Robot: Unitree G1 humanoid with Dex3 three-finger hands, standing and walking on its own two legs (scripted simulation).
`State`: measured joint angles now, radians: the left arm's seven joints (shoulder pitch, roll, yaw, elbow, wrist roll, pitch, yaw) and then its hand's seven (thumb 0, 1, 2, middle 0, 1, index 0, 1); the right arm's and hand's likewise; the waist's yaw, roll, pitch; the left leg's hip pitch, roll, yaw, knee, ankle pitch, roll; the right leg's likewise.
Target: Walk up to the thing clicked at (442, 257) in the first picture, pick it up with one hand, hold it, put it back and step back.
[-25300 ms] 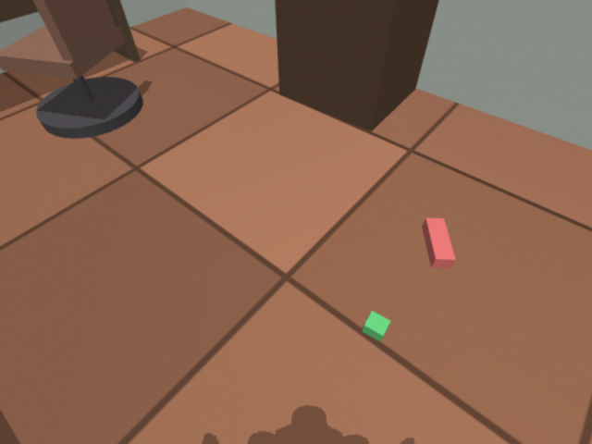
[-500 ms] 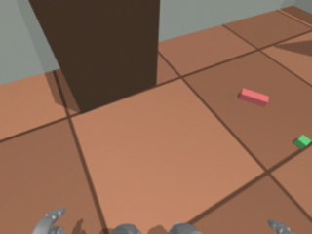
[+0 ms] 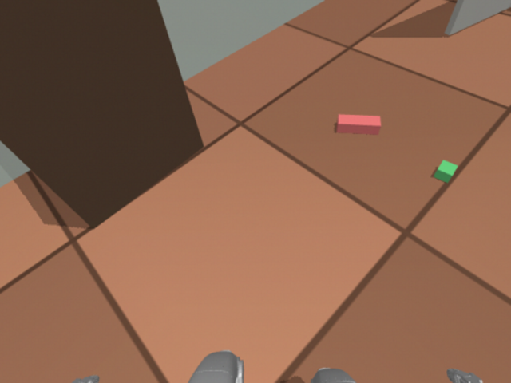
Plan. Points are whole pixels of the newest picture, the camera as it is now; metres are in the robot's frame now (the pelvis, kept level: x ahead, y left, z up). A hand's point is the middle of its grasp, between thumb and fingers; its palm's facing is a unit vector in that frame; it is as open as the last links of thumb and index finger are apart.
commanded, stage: walk up
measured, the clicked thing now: (358, 124) +1.41 -0.44 -0.72
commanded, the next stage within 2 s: stand in 1.34 s
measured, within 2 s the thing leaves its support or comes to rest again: neither
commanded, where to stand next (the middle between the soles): +0.06 +0.03 m, yaw -9 degrees
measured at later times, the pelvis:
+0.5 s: pelvis -0.03 +0.02 -0.01, yaw -8 degrees
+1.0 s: pelvis -0.01 +0.03 +0.02, yaw -12 degrees
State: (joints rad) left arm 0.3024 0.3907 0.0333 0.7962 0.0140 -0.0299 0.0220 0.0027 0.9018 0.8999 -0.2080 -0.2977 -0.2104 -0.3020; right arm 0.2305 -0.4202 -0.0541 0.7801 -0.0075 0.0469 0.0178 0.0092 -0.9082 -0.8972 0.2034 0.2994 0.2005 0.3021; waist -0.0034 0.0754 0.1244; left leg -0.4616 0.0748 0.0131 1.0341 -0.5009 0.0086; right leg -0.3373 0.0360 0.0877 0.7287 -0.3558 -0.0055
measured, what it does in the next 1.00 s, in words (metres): steps on the spot: left foot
